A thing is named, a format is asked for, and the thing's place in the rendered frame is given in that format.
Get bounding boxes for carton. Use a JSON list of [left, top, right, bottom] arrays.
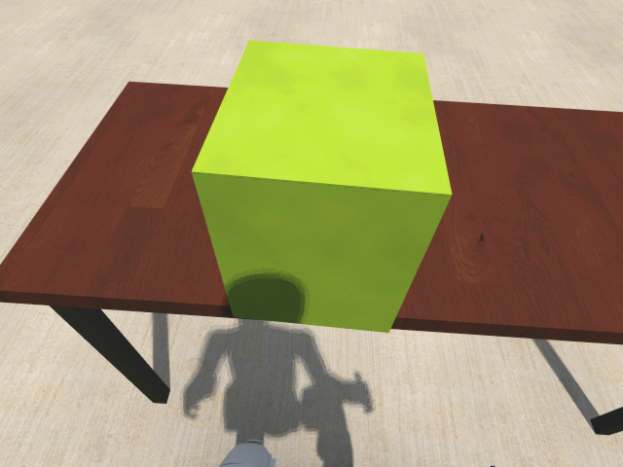
[[192, 40, 452, 333]]

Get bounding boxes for table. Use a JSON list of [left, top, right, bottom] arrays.
[[0, 82, 623, 435]]

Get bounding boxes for robot left thigh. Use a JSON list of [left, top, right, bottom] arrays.
[[219, 443, 275, 467]]

